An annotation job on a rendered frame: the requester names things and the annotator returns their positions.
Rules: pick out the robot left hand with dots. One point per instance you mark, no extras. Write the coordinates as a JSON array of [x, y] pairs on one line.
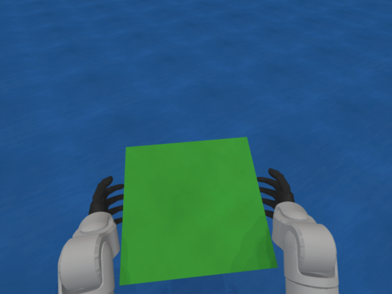
[[100, 203]]

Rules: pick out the carton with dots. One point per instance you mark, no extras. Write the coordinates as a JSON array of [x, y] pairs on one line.
[[192, 209]]

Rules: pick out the robot right hand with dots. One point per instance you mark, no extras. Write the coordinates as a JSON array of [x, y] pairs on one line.
[[281, 193]]

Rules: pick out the robot left forearm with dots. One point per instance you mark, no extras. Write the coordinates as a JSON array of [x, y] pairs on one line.
[[85, 265]]

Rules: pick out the robot right forearm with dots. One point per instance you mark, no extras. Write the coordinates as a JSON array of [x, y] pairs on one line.
[[310, 255]]

